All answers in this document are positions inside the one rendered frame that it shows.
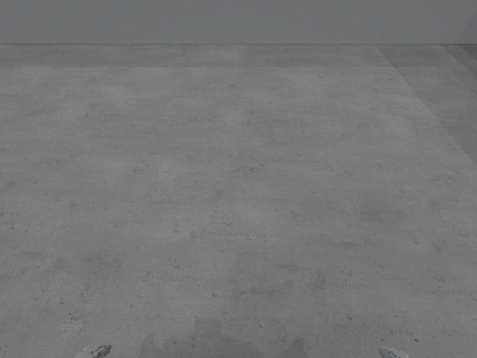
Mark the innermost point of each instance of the robot left hand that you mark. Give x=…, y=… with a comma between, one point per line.
x=94, y=351

